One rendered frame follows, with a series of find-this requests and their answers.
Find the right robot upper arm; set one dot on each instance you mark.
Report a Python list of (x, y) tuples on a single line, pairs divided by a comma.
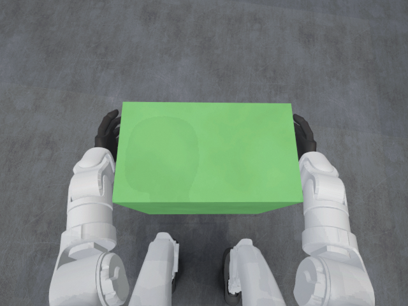
[(325, 282)]

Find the right robot shin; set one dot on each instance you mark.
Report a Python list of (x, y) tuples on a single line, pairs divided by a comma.
[(234, 285)]

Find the right robot forearm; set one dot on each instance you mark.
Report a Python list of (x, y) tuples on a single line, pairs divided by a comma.
[(327, 230)]

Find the left robot upper arm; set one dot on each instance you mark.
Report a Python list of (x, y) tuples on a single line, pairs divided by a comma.
[(98, 280)]

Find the right robot foot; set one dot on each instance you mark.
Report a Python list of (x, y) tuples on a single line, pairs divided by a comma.
[(233, 298)]

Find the carton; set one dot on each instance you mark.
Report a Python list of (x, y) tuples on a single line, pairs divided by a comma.
[(206, 158)]

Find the left robot hand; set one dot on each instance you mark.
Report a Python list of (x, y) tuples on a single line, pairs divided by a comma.
[(108, 132)]

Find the right robot hand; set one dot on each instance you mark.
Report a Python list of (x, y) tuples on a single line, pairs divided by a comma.
[(304, 136)]

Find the left robot forearm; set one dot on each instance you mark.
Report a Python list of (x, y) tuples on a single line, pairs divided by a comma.
[(89, 228)]

